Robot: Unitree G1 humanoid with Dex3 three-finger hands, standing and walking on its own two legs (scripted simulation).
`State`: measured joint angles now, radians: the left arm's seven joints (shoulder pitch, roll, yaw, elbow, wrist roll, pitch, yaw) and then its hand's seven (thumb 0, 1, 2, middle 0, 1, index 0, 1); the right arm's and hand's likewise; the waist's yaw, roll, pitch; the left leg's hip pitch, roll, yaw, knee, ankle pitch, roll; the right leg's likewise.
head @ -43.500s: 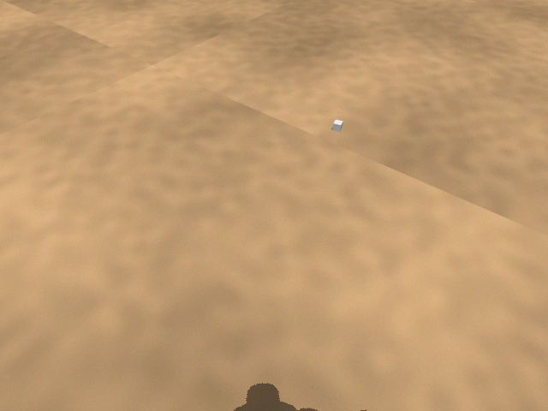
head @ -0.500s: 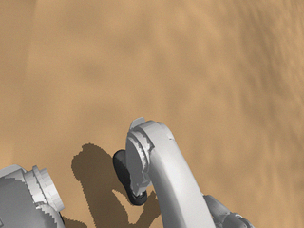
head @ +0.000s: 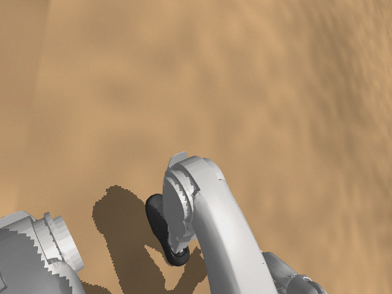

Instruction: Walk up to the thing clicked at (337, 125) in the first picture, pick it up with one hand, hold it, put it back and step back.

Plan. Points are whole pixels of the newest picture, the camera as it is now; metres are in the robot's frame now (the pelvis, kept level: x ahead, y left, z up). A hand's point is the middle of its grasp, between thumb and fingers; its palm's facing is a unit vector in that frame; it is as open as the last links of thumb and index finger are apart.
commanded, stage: close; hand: left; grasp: from above
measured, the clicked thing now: out of the picture +0.47 +0.31 -0.28
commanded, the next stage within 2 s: none
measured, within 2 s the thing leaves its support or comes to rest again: neither
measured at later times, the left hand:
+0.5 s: hand out of the picture +0.44 +0.28 -0.27, palm faces -0.50 -0.04 -0.86, open 12.5 cm
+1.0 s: hand out of the picture +0.44 +0.29 -0.27, palm faces -0.51 -0.06 -0.86, open 12.6 cm
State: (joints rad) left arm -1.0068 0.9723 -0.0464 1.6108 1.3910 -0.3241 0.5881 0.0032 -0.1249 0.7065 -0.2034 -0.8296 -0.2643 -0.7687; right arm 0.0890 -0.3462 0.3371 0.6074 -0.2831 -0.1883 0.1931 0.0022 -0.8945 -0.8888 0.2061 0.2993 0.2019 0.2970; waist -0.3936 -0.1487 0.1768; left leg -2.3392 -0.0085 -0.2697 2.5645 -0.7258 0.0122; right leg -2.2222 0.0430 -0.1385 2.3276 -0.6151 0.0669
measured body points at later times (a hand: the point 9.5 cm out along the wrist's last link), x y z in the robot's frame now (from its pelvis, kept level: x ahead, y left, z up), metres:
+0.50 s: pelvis +0.00 +0.00 +0.00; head +0.27 +0.14 +0.32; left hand +0.46 +0.28 -0.22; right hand +0.07 -0.25 -0.05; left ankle +0.06 +0.12 -0.27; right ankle +0.13 -0.14 -0.27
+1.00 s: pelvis +0.00 +0.00 +0.00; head +0.28 +0.14 +0.32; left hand +0.47 +0.29 -0.22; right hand +0.07 -0.25 -0.05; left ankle +0.06 +0.12 -0.27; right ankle +0.13 -0.14 -0.27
